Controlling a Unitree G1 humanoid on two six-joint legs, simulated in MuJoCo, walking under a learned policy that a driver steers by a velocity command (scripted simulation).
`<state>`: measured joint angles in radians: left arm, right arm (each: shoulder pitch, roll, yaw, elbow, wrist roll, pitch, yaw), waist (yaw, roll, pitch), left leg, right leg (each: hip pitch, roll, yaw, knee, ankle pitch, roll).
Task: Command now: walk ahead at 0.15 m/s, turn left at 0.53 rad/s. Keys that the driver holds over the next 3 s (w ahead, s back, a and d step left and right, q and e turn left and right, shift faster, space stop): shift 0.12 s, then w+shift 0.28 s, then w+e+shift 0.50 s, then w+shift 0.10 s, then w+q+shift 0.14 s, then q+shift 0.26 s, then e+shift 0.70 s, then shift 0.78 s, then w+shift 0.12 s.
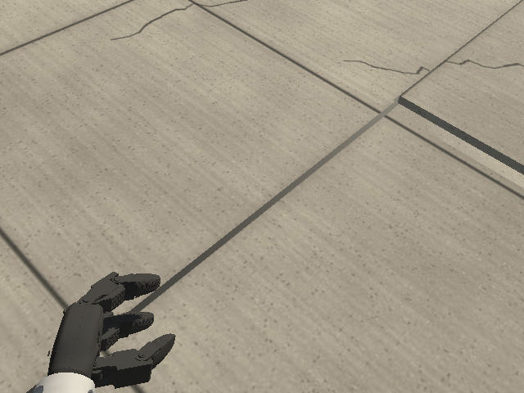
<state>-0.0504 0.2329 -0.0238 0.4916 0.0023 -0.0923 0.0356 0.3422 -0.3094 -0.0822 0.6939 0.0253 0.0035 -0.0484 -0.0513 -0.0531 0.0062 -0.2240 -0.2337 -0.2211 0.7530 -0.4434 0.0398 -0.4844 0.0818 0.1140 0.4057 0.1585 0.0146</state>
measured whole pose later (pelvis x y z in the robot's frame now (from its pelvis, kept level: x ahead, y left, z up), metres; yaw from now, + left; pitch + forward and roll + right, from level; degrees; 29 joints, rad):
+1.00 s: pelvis +0.51 -0.12 +0.01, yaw -21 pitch +1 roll -2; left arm 0.39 0.32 0.07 0.76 0.01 -0.03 -0.02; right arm 0.22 -0.24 0.01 0.64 -0.06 -0.08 0.02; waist 0.00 0.01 0.00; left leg -0.60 0.14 -0.06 1.23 -0.33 -0.01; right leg -0.22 0.19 0.03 0.48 -0.28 -0.15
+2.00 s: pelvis +1.11 -0.29 +0.02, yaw -29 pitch +3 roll +2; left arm 0.25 0.31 0.07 0.59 -0.02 0.04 0.04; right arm 0.04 -0.27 -0.03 0.66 0.00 0.00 -0.02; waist 0.04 0.00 0.05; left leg -0.54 -0.08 -0.19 0.84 -0.35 -0.07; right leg -0.40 0.16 0.24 0.45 -0.08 -0.05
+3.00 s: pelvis +1.17 -0.29 +0.01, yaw -45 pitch +0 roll +0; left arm 0.31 0.22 0.03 0.78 -0.01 -0.03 0.02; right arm 0.26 -0.26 -0.05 0.83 0.03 -0.03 -0.02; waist 0.01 0.00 -0.02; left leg -0.35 0.00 -0.01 0.79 -0.43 0.02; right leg -0.15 0.03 0.06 0.51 -0.36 -0.04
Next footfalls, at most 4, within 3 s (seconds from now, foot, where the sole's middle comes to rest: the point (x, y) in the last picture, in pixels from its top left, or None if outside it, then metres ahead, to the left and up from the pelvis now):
0.36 left None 0.12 0.11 -0.76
0.80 right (313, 378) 0.51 -0.16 -0.76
1.26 left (306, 215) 1.02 -0.20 -0.76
1.72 right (360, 174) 1.19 -0.41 -0.76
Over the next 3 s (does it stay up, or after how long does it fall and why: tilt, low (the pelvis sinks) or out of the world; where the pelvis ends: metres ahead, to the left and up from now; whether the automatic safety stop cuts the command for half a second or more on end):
stays up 1.17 -0.29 0.01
